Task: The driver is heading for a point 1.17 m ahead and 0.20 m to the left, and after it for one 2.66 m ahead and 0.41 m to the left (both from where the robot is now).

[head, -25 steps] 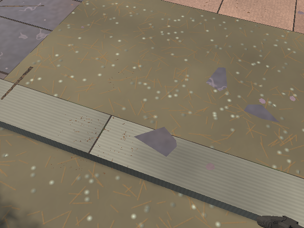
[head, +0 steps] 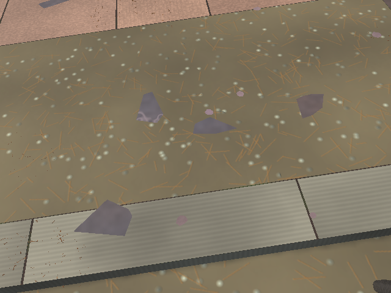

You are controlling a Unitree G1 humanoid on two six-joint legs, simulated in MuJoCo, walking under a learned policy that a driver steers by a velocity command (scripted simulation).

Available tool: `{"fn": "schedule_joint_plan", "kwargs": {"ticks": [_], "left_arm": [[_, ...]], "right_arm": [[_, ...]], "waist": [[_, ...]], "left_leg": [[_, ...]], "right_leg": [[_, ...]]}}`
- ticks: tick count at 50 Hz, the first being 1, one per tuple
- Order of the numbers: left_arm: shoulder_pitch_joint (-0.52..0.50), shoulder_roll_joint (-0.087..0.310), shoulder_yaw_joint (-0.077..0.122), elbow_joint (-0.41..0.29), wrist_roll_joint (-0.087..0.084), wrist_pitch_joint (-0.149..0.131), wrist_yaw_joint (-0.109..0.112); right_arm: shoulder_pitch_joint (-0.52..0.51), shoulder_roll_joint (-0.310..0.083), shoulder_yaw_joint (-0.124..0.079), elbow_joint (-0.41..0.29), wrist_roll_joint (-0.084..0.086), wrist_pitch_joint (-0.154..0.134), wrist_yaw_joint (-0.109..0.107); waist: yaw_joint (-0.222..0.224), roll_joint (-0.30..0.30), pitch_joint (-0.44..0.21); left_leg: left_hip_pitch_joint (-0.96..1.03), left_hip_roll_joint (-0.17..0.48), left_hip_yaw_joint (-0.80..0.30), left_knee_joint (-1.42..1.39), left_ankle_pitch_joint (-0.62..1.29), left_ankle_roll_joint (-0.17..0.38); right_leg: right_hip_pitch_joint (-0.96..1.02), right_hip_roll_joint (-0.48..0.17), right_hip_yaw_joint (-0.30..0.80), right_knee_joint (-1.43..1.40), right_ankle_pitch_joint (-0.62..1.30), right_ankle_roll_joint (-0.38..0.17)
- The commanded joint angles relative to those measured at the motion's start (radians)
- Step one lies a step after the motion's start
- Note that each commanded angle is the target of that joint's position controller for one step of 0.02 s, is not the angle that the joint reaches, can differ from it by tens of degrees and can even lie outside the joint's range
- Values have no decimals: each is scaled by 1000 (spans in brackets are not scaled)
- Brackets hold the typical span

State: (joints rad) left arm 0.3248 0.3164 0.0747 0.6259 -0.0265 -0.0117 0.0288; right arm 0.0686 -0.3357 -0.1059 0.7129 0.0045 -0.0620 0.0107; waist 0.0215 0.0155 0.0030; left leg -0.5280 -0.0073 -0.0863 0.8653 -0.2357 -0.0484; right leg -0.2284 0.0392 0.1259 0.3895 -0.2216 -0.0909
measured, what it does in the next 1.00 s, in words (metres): walks ahead, turning left: left foot, then right foot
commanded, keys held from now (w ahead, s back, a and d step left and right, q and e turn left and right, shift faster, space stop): w+e+shift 0.12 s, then w+shift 0.10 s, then w+q+shift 0.78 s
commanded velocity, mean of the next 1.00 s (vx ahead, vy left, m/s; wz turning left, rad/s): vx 0.89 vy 0.00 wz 0.21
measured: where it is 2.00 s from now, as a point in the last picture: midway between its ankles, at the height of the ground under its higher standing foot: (149, 107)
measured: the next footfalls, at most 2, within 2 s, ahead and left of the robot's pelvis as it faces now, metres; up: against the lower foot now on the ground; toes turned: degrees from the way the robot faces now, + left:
left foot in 0.24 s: +0.21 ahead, +0.14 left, +0.00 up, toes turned -17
right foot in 0.60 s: +0.49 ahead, -0.17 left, +0.00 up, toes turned +2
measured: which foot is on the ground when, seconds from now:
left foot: up 0.00-0.22, down 0.24-0.62, up 0.64-1.00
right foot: down 0.00-0.26, up 0.28-0.58, down 0.60-1.00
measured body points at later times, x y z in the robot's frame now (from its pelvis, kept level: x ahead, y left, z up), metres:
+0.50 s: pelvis +0.26 +0.02 -0.01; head +0.29 +0.04 +0.44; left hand +0.53 +0.19 -0.07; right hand +0.15 -0.22 -0.13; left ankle +0.17 +0.15 -0.75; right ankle +0.33 -0.14 -0.70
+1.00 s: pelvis +0.65 +0.03 -0.03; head +0.67 +0.06 +0.41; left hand +0.54 +0.29 -0.18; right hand +0.95 -0.12 -0.06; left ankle +0.77 +0.13 -0.67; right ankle +0.47 -0.17 -0.73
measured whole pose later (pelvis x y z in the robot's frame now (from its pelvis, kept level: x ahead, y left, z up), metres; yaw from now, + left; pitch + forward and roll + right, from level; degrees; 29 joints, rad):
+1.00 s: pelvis +0.65 +0.03 -0.03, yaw +18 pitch +1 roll -2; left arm 0.44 0.31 0.07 0.87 0.01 -0.06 0.02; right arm 0.06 -0.27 0.00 0.48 0.03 -0.01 0.04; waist 0.04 -0.02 0.04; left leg -0.83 0.05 0.12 1.13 -0.31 0.09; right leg 0.20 -0.07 -0.25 0.35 -0.39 0.05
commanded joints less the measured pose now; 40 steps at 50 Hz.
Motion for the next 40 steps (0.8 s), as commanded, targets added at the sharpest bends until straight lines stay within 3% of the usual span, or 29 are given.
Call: {"fn": "schedule_joint_plan", "kwargs": {"ticks": [1,6,9,11,12,13,14,15,16,17,18,19,21,23,25,26,28,30,31,32,33,34,35,36,37,38,39,40], "left_arm": [[1,191,51,-66,-2,-23,13],[-7,182,43,-80,-18,-16,2],[-10,145,28,-80,-12,-19,-7],[-4,94,8,-72,-5,-22,-13],[-18,59,-7,-75,10,-29,-17],[-28,-17,-35,-94,31,-39,-21],[23,-17,-39,-144,-29,-60,-11],[-26,77,-24,-116,-43,-69,-8],[-111,91,-24,-120,-24,-81,-13],[-152,69,-31,-118,5,-95,-17],[-204,52,-34,-135,28,-109,-21],[-228,36,-36,-149,32,-118,-28],[-255,11,-46,-159,30,-126,-36],[-321,-12,-59,-179,33,-137,-47],[-380,-31,-65,-191,31,-150,-62],[-381,-23,-60,-187,23,-149,-65],[-336,32,-33,-171,4,-139,-58],[-231,83,0,-153,3,-132,-43],[-66,105,18,-119,1,-125,-29],[176,178,43,-74,5,-109,-13],[196,201,34,-47,36,-99,-22],[153,148,33,-48,33,-96,-21],[110,85,19,-29,30,-89,-16],[105,51,9,0,40,-79,-16],[80,30,3,21,57,-73,-19],[42,2,-5,43,60,-73,-21],[15,-31,-14,69,52,-74,-26],[-16,-49,-21,84,35,-79,-28]], "right_arm": [[-118,-51,-6,-78,7,-46,9],[-169,-42,6,-107,20,-69,17],[-111,-73,1,-96,29,-86,20],[2,-85,-10,-63,23,-96,15],[138,-112,-22,-32,17,-98,8],[325,-168,-30,-7,-3,-98,4],[369,-242,-45,16,-24,-96,25],[336,-148,-21,13,0,-92,34],[342,-97,-4,14,4,-82,29],[367,-87,5,14,-4,-73,27],[371,-67,15,16,-4,-64,25],[372,-43,28,16,-5,-58,19],[374,-19,39,20,15,-49,3],[352,-38,37,17,28,-39,-15],[336,-75,28,18,33,-35,-27],[350,-85,25,23,35,-34,-28],[363,-80,30,30,46,-33,-32],[360,-90,28,32,48,-23,-31],[325,-91,28,11,33,-21,-26],[325,-2,55,-30,1,-26,-18],[417,113,89,-56,44,-34,-26],[383,24,77,-66,84,-33,-35],[287,0,72,-77,76,-25,-37],[228,14,75,-90,54,-14,-31],[199,46,78,-103,38,-5,-24],[193,84,85,-122,47,13,-14],[184,126,97,-140,60,37,-9],[182,141,105,-165,65,58,-5]], "waist": [[13,-165,-12],[28,-192,28],[19,-216,5],[-31,-195,-28],[-91,-168,-95],[-149,10,-197],[-92,360,-176],[-108,195,-32],[-121,119,42],[-122,51,41],[-114,29,68],[-93,59,79],[-75,89,93],[-73,77,114],[-74,94,101],[-69,117,78],[-33,132,35],[59,109,-60],[150,106,-160],[220,-31,-346],[128,-313,-420],[132,-313,-291],[142,-227,-129],[126,-123,-26],[88,-89,34],[37,-110,91],[4,-147,126],[-37,-150,151]], "left_leg": [[-99,-28,-6,-150,66,-27],[35,-53,-4,-301,41,-41],[158,-20,12,-347,82,-12],[326,-10,46,-422,89,32],[493,29,11,-410,51,68],[694,206,-243,-463,-159,146],[812,372,-784,-634,-533,298],[748,373,-799,-662,-662,317],[696,327,-654,-643,-530,308],[662,278,-569,-652,-434,307],[611,241,-518,-665,-334,306],[562,206,-473,-680,-267,302],[498,173,-413,-703,-141,307],[394,145,-342,-715,-2,301],[255,109,-283,-718,88,279],[217,125,-285,-719,111,274],[238,147,-303,-661,249,242],[277,97,-261,-414,592,182],[155,57,-238,-184,634,145],[-41,1,-193,163,340,111],[-286,-60,-131,443,-312,92],[-404,28,-77,577,-228,86],[-475,73,-24,646,-163,83],[-477,104,6,698,-146,80],[-462,124,15,741,-151,85],[-467,147,2,776,-174,86],[-495,159,7,866,-235,85],[-516,181,-10,895,-259,82]], "right_leg": [[92,-190,311,-194,-303,-141],[-22,-154,351,-130,-270,-126],[-21,-178,383,-91,-242,-114],[-42,-152,359,-11,-187,-92],[-100,-112,293,147,-84,-66],[-235,-24,170,513,-142,-23],[-565,50,77,805,-297,26],[-700,-9,71,901,-248,24],[-733,-45,37,917,-166,17],[-717,-70,7,896,-129,13],[-697,-87,0,827,-93,19],[-655,-98,-8,770,-64,31],[-605,-98,-38,647,-51,65],[-512,-70,-82,459,-3,99],[-296,-18,-113,278,90,125],[-183,-2,-115,248,133,134],[-36,5,-89,201,174,131],[151,29,-113,125,112,92],[396,-20,-87,150,99,67],[735,-230,114,159,-80,-3],[841,-489,602,-16,-315,-110],[720,-489,699,-95,-496,-132],[601,-464,551,-102,-438,-125],[469,-429,409,-109,-299,-116],[350,-390,317,-126,-224,-95],[253,-371,226,-152,-173,-80],[186,-380,155,-178,-128,-67],[121,-388,86,-199,-77,-50]]}}
Keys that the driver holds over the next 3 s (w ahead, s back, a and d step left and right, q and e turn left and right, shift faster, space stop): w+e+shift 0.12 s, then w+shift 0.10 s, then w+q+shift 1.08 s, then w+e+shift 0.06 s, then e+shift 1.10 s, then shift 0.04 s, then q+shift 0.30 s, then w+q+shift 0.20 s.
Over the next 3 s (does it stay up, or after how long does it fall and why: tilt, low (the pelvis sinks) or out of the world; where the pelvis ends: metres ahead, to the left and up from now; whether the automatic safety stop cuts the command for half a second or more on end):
stays up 1.37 0.32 0.03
